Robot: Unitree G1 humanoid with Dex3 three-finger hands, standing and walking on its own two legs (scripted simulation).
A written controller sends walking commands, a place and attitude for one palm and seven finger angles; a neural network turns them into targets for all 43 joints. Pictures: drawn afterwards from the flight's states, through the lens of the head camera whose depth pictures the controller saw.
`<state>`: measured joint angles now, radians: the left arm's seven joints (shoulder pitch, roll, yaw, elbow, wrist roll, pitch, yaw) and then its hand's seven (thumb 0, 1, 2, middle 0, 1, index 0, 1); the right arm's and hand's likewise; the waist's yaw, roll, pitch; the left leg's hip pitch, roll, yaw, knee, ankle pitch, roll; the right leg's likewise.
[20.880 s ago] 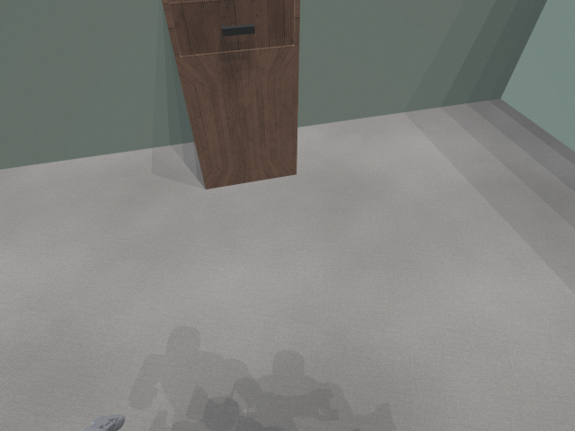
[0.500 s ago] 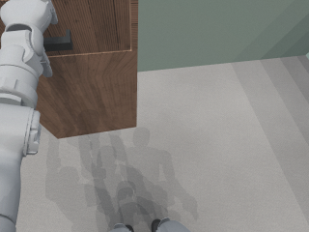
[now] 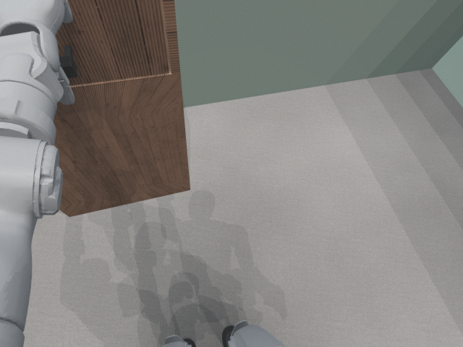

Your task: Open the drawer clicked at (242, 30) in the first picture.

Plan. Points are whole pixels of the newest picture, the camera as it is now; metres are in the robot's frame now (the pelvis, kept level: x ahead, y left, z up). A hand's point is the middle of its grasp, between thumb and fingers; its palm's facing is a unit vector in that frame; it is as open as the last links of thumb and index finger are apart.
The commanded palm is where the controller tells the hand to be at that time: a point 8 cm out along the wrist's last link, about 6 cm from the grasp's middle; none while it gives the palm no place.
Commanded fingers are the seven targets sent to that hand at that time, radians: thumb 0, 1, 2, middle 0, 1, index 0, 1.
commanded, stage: move the hooked fingers above the handle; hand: left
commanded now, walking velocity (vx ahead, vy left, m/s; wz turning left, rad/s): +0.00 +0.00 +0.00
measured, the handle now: (36, 62) +0.64 +0.22 +0.05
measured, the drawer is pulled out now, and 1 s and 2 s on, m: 0.00 0.00 0.00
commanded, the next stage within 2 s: lower the fingers behind the handle in 0.88 s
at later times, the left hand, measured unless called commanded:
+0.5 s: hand (31, 56) +0.60 +0.20 +0.10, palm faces -0.04 -0.09 -1.00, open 13.7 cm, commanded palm +0.61 +0.18 +0.15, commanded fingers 0.00 -0.50 0.30 -0.30 -1.20 -0.30 -1.20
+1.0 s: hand (38, 56) +0.60 +0.19 +0.10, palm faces -0.07 -0.06 -1.00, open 13.6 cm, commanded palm +0.61 +0.17 +0.15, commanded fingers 0.00 -0.50 0.30 -0.30 -1.20 -0.30 -1.20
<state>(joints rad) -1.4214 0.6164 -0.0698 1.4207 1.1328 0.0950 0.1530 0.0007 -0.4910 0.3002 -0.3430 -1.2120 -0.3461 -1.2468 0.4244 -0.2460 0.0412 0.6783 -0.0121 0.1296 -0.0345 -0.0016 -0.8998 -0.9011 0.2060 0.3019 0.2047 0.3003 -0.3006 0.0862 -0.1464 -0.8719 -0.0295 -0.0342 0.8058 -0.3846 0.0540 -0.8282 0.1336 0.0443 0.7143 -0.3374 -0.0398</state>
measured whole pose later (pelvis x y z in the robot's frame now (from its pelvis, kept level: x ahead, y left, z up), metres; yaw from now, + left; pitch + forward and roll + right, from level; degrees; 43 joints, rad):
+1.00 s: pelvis +0.00 +0.01 +0.00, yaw +1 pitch +27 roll -4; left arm -1.39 0.62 -0.11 1.36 1.10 0.04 0.11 0.00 -0.49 0.30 -0.32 -1.20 -0.36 -1.21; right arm 0.49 -0.24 0.02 0.72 -0.03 0.09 -0.01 0.00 -0.90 -0.90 0.21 0.30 0.21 0.30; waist -0.28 0.09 -0.15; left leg -0.90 -0.05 -0.06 0.83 -0.39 0.06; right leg -0.84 0.12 0.02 0.72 -0.35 -0.03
